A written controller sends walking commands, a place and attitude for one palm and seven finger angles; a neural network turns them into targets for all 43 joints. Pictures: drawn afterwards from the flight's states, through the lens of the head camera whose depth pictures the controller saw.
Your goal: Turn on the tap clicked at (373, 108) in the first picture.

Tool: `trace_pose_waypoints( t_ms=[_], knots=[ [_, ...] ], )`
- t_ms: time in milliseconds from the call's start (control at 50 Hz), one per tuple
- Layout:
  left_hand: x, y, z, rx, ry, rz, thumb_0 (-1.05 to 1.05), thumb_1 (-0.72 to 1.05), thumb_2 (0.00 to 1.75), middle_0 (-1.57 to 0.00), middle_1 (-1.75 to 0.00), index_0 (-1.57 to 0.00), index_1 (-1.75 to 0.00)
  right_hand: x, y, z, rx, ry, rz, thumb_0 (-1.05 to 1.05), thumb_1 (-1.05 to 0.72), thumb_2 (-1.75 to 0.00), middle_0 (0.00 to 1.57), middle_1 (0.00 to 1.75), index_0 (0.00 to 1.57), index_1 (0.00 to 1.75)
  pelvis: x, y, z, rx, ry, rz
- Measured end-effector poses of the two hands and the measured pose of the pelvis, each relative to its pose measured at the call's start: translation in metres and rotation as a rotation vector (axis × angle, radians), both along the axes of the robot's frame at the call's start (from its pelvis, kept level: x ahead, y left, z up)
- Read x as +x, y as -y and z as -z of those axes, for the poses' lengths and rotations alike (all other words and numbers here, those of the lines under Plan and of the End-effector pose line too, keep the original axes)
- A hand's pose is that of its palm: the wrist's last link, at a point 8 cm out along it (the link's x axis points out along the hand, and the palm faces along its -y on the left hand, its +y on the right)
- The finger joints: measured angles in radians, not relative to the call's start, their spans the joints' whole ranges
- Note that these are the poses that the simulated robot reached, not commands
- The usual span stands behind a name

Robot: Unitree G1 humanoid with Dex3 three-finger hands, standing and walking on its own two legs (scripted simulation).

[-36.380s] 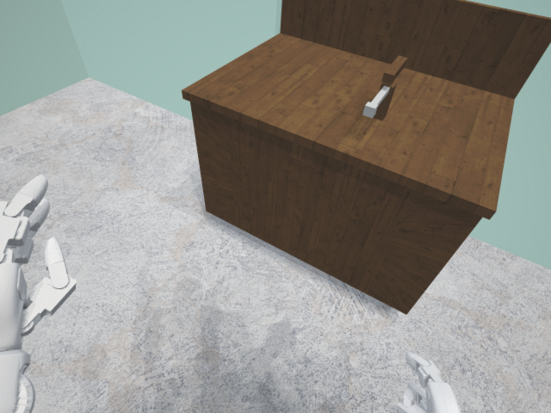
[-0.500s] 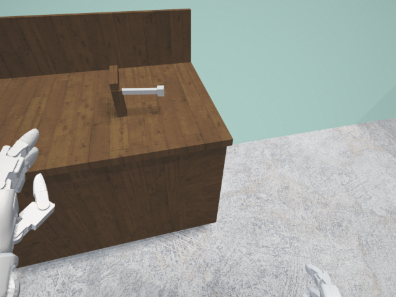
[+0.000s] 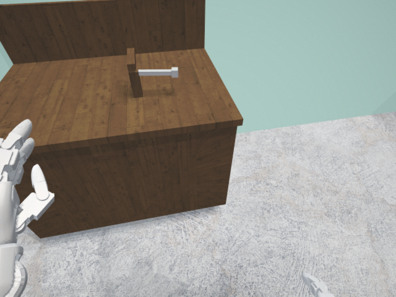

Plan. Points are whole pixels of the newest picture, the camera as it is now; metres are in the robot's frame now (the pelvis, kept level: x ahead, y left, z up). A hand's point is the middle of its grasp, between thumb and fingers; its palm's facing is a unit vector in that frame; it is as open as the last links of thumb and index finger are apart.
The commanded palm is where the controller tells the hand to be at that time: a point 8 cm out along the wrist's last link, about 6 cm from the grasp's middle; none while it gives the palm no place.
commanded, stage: stop stepping back and stand still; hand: left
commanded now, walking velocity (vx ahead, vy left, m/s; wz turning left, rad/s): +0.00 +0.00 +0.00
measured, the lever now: (174, 72) +0.86 +0.15 +0.04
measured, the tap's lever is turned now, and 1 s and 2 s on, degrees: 79 79 79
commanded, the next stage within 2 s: stand and check the lever's angle in 0.36 s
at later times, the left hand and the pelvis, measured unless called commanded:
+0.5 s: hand (14, 218) +0.18 +0.27 +0.18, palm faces +0.47 -0.81 -0.35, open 7.4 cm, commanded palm +0.13 +0.30 +0.19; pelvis -0.02 +0.01 +0.01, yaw +2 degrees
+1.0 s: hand (24, 192) +0.22 +0.28 +0.18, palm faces +0.42 -0.83 -0.35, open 7.4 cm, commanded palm +0.16 +0.31 +0.19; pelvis +0.01 +0.03 +0.02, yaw +2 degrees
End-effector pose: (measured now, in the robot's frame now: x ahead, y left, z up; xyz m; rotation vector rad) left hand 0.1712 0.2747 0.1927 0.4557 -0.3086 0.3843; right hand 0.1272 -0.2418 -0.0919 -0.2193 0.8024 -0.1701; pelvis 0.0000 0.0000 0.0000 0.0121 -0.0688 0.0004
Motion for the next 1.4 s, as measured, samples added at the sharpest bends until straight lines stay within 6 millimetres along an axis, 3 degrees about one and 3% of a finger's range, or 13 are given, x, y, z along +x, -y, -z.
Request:
trace_pose_waypoints(
  t_ms=[120,180,300,420,560,740,960,1140,1400],
  knots=[
    [-0.007,-0.007,-0.003,0.005,-0.027,-0.028,0.01,0.89,0.90,-0.21,-0.31,-0.21,-0.30,-0.001,-0.005,-0.022,0.017,0.089,0.016,0.01,-0.91,-0.89,0.20,0.30,0.20,0.30,-0.010,0.002,-0.009,-0.006,0.006,-0.022],
    [-0.017,-0.004,-0.008,0.038,0.001,-0.042,0.01,0.89,0.90,-0.21,-0.31,-0.21,-0.30,0.005,-0.005,-0.021,0.034,0.112,-0.015,0.01,-0.91,-0.89,0.20,0.30,0.20,0.30,-0.007,0.010,-0.005,0.006,-0.013,-0.052],
    [-0.035,0.001,0.004,-0.018,-0.046,-0.028,0.01,0.89,0.90,-0.21,-0.31,-0.21,-0.30,0.015,-0.002,-0.019,0.022,0.099,-0.049,0.01,-0.91,-0.89,0.20,0.30,0.20,0.30,-0.017,0.006,-0.005,-0.030,-0.008,-0.043],
    [-0.042,-0.018,0.009,-0.046,-0.066,-0.051,0.01,0.89,0.90,-0.21,-0.31,-0.21,-0.30,0.017,-0.010,-0.034,-0.018,0.118,-0.049,0.01,-0.91,-0.89,0.20,0.30,0.20,0.30,-0.022,-0.004,-0.010,-0.023,-0.002,-0.036],
    [-0.034,-0.034,0.000,-0.035,-0.021,-0.072,0.01,0.89,0.90,-0.21,-0.31,-0.21,-0.30,0.019,-0.030,-0.040,-0.006,0.133,-0.069,0.01,-0.91,-0.89,0.20,0.30,0.20,0.30,-0.022,-0.014,-0.014,-0.027,-0.013,-0.037],
    [-0.018,-0.036,0.011,-0.056,-0.077,-0.034,0.01,0.89,0.90,-0.21,-0.31,-0.21,-0.30,0.022,-0.045,-0.037,0.013,0.097,-0.064,0.01,-0.91,-0.89,0.20,0.30,0.20,0.30,-0.008,-0.023,-0.017,-0.030,-0.032,-0.030],
    [0.001,-0.041,-0.002,-0.034,-0.043,-0.025,0.01,0.89,0.90,-0.21,-0.31,-0.21,-0.30,0.044,-0.045,-0.038,0.005,0.089,-0.059,0.01,-0.91,-0.89,0.20,0.30,0.20,0.30,0.010,-0.028,-0.018,-0.028,-0.039,-0.029],
    [0.010,-0.042,0.008,-0.067,-0.083,-0.028,0.01,0.89,0.90,-0.21,-0.31,-0.21,-0.30,0.065,-0.043,-0.046,-0.001,0.124,-0.058,0.01,-0.91,-0.89,0.20,0.30,0.20,0.30,0.018,-0.029,-0.019,-0.029,-0.046,-0.023],
    [0.011,-0.040,0.001,-0.050,-0.071,-0.031,0.01,0.89,0.90,-0.21,-0.31,-0.21,-0.30,0.069,-0.046,-0.044,0.009,0.114,-0.067,0.01,-0.91,-0.89,0.20,0.30,0.20,0.30,0.020,-0.027,-0.020,-0.030,-0.050,-0.028]
  ],
)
